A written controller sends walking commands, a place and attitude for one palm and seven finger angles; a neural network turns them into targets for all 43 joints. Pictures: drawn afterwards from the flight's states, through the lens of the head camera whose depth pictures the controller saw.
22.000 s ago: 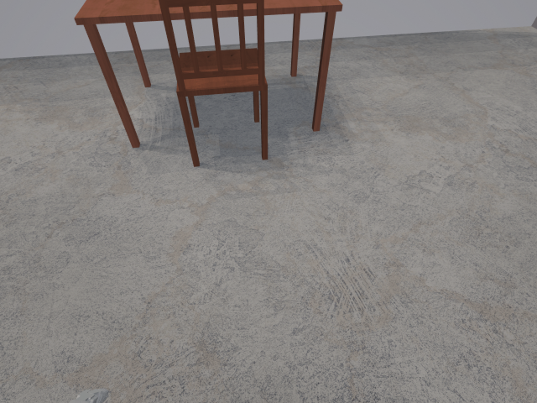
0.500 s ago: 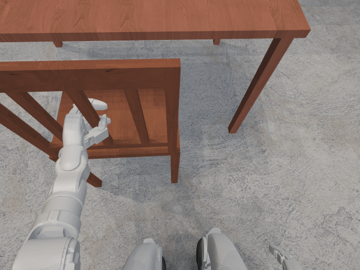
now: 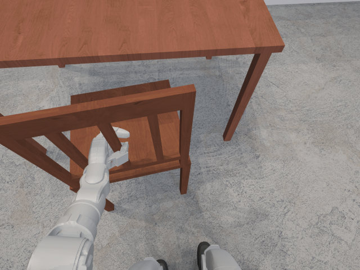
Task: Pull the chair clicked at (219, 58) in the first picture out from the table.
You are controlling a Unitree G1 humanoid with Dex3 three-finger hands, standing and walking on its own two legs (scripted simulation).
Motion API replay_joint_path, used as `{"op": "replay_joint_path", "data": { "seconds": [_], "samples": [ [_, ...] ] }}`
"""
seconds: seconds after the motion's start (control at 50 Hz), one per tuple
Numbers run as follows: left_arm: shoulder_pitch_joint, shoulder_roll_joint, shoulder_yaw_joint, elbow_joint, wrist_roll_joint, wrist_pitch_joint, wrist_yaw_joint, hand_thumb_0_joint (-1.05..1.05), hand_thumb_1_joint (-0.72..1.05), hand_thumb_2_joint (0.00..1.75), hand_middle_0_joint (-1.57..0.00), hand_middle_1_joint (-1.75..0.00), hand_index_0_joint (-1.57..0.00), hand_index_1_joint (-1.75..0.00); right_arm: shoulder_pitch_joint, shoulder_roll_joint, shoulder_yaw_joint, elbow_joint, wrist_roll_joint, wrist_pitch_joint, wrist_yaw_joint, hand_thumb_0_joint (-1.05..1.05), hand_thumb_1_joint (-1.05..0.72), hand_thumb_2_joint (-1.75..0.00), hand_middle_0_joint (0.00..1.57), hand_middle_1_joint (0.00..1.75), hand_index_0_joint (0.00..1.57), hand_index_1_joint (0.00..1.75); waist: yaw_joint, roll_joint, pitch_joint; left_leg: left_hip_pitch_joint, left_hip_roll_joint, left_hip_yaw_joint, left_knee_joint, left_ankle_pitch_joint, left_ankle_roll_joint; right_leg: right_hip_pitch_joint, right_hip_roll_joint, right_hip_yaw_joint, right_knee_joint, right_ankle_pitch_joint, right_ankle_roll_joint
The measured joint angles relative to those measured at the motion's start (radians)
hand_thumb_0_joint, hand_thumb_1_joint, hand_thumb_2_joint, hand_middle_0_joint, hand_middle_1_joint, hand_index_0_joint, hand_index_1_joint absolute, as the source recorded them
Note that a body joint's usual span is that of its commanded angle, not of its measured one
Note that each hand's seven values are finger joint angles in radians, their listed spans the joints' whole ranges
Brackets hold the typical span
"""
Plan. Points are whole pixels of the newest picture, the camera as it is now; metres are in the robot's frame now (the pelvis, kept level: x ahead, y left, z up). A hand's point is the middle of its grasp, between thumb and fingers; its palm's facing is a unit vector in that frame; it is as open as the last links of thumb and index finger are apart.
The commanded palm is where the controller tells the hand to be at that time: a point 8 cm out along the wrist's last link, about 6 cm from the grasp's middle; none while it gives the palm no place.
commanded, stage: step backward, pulling the chair out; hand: left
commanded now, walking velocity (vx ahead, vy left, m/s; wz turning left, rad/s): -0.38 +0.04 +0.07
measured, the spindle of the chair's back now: (117, 147) +0.41 +0.16 -0.07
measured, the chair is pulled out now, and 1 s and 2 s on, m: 0.10 0.22 0.25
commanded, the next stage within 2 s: none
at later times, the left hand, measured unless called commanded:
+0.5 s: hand (128, 189) +0.30 +0.11 -0.06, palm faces +0.04 -0.98 -0.18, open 5.3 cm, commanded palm +0.31 +0.16 -0.06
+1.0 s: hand (125, 198) +0.28 +0.12 -0.06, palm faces +0.02 -0.98 -0.19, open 5.3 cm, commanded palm +0.28 +0.17 -0.06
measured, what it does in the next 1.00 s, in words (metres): steps on the spot: left foot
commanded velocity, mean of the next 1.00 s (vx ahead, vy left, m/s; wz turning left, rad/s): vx -0.38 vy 0.04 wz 0.03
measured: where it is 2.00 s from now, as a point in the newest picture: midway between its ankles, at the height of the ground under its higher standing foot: outside the picture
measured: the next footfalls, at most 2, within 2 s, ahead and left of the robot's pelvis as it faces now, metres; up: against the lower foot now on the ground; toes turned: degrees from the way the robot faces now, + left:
left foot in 0.98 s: -0.07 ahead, +0.14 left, +0.00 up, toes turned +4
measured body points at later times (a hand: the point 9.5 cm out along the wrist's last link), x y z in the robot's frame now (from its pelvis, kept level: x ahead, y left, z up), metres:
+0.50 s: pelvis -0.06 -0.01 +0.00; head +0.02 -0.03 +0.44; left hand +0.29 +0.17 -0.05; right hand +0.02 -0.29 -0.13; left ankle -0.01 +0.09 -0.72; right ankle +0.06 -0.13 -0.72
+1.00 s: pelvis -0.09 -0.01 +0.00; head +0.00 -0.02 +0.43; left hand +0.27 +0.17 -0.04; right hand +0.01 -0.28 -0.14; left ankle -0.10 +0.14 -0.72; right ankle +0.06 -0.13 -0.72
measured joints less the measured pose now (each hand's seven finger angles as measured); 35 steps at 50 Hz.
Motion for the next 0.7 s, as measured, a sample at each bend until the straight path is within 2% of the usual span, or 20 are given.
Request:
{"op": "replay_joint_path", "data": {
  "seconds": [0.08, 0.3, 0.44, 0.54, 0.62, 0.7],
  "samples": [
    [0.003, -0.012, -0.022, 0.003, -0.002, 0.006, 0.006, 0.01, 0.71, 0.74, -0.32, -1.15, -0.49, -1.45, -0.013, 0.006, 0.008, 0.005, 0.005, -0.010, -0.006, 0.00, -0.90, -0.90, 0.20, 0.30, 0.20, 0.30, 0.005, -0.007, 0.007, 0.004, -0.005, 0.002, -0.011, 0.024, 0.001, 0.002, -0.005, 0.002, -0.005, 0.021, -0.001],
    [0.007, -0.037, -0.063, 0.052, -0.003, -0.013, 0.008, 0.01, 0.69, 0.77, -0.34, -1.14, -0.50, -1.45, -0.034, 0.004, 0.018, 0.031, 0.015, -0.077, -0.011, 0.00, -0.90, -0.90, 0.20, 0.30, 0.20, 0.30, 0.039, -0.005, 0.026, 0.003, -0.010, -0.003, 0.031, 0.043, -0.010, -0.005, -0.013, -0.005, 0.054, 0.024, -0.018],
    [0.009, -0.050, -0.074, 0.071, -0.001, -0.026, 0.021, 0.01, 0.68, 0.78, -0.34, -1.14, -0.50, -1.45, -0.033, -0.020, 0.012, 0.059, 0.018, -0.123, -0.003, 0.00, -0.90, -0.90, 0.20, 0.30, 0.20, 0.30, 0.032, -0.001, 0.046, 0.012, -0.010, -0.012, 0.021, 0.008, -0.027, 0.028, -0.021, -0.022, 0.002, 0.065, -0.023],
    [0.018, -0.054, -0.108, 0.062, 0.008, -0.022, 0.021, 0.01, 0.68, 0.77, -0.33, -1.15, -0.50, -1.45, -0.006, -0.041, 0.014, 0.070, 0.023, -0.139, -0.011, 0.00, -0.90, -0.90, 0.20, 0.30, 0.20, 0.30, 0.034, -0.008, 0.046, 0.027, -0.003, 0.005, -0.018, 0.112, -0.011, 0.040, -0.030, -0.029, -0.011, 0.076, -0.012],
    [0.034, -0.043, -0.125, 0.042, 0.005, -0.013, 0.018, 0.01, 0.67, 0.77, -0.33, -1.16, -0.50, -1.45, 0.002, -0.035, 0.020, 0.063, 0.024, -0.141, -0.021, 0.01, -0.90, -0.90, 0.20, 0.30, 0.20, 0.30, 0.049, -0.019, 0.049, 0.035, 0.000, 0.025, -0.003, 0.090, 0.001, 0.023, -0.029, -0.013, 0.049, -0.024, -0.008],
    [0.030, -0.025, -0.116, 0.036, 0.013, -0.002, 0.008, 0.00, 0.66, 0.78, -0.34, -1.17, -0.50, -1.45, -0.009, -0.004, 0.026, 0.058, 0.011, -0.141, -0.023, 0.01, -0.90, -0.90, 0.20, 0.30, 0.20, 0.30, 0.054, -0.039, 0.063, 0.040, -0.005, 0.038, 0.038, 0.071, -0.004, 0.018, -0.034, 0.005, 0.092, 0.019, -0.013]
  ]
}}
